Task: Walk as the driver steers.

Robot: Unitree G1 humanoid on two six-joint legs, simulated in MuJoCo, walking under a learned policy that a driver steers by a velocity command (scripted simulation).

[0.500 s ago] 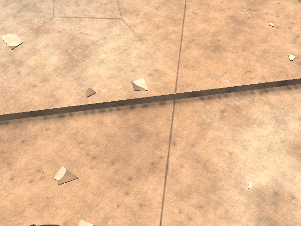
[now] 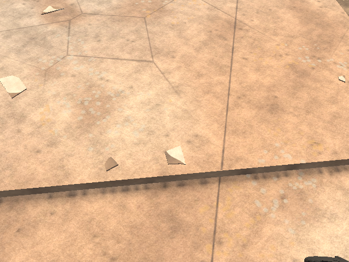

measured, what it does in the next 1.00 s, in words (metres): walks ahead: right foot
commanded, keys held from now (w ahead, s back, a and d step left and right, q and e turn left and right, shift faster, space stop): w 0.62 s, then w+q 0.38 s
